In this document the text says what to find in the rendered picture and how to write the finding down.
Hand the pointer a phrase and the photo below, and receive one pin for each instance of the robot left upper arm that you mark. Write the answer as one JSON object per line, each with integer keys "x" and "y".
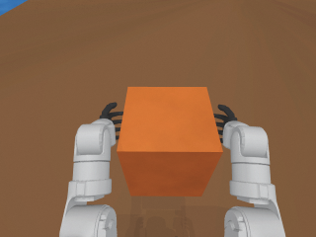
{"x": 90, "y": 220}

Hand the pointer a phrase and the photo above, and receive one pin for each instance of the robot right hand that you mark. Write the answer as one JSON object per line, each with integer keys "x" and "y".
{"x": 230, "y": 117}

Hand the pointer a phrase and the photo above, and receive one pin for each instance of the robot right forearm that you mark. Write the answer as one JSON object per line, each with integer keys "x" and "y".
{"x": 250, "y": 158}

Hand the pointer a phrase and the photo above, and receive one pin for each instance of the robot left hand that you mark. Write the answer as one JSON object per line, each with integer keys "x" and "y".
{"x": 107, "y": 115}

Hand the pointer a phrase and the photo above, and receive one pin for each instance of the robot left forearm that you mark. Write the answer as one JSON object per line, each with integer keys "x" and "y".
{"x": 91, "y": 169}

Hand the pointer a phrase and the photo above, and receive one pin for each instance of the robot right upper arm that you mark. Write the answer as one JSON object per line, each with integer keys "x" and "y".
{"x": 246, "y": 221}

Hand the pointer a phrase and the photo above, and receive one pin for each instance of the carton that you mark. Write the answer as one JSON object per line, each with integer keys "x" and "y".
{"x": 168, "y": 143}

